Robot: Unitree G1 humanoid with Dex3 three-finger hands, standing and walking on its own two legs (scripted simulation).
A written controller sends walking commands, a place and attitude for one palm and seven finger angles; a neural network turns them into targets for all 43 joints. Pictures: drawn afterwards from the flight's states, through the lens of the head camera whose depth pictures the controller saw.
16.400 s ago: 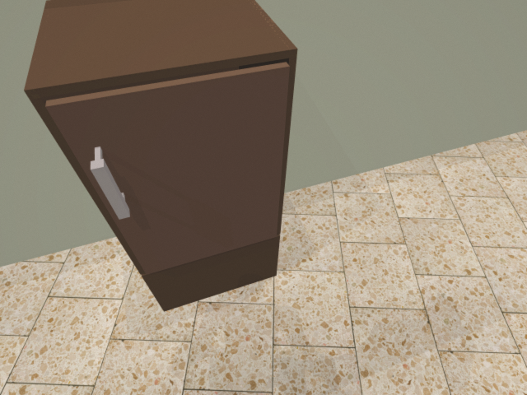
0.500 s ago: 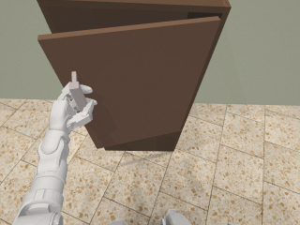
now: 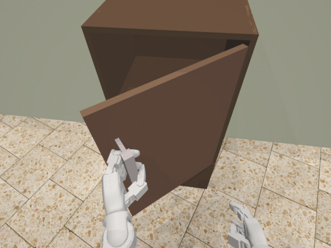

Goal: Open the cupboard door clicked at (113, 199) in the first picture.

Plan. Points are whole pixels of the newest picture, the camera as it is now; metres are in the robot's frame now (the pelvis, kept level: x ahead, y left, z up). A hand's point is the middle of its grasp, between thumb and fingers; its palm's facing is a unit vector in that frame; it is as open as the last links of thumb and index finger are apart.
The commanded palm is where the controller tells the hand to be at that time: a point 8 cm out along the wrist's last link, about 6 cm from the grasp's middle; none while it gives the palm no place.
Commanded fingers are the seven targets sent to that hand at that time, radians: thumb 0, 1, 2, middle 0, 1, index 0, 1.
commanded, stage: open thumb and fingers to let go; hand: left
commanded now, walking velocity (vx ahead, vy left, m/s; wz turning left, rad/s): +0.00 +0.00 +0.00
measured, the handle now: (128, 164) +0.31 +0.11 +0.05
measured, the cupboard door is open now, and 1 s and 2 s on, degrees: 42 40 43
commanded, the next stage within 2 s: slide the hand sideways off the handle in 0.86 s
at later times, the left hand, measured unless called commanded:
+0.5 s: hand (141, 181) +0.26 +0.07 +0.05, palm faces +0.29 -0.96 +0.01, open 11.5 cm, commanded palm +0.22 +0.12 +0.05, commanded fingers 0.00 -0.50 0.30 -0.28 -1.10 -0.28 -1.10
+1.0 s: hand (139, 182) +0.26 +0.07 +0.05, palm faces +0.21 -0.98 -0.02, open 14.9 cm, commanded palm +0.22 +0.12 +0.05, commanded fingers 0.00 -0.50 0.30 -0.15 -0.30 -0.15 -0.30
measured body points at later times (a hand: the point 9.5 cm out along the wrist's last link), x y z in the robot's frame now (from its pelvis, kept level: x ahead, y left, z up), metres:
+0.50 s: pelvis -0.02 -0.01 -0.01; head +0.02 -0.04 +0.44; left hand +0.24 +0.12 +0.06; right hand +0.15 -0.23 -0.11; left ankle -0.02 +0.14 -0.68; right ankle +0.02 -0.08 -0.68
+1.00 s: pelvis -0.02 +0.02 -0.01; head +0.01 +0.01 +0.44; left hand +0.24 +0.12 +0.05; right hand +0.16 -0.18 -0.10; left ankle -0.02 +0.14 -0.68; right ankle +0.02 -0.08 -0.68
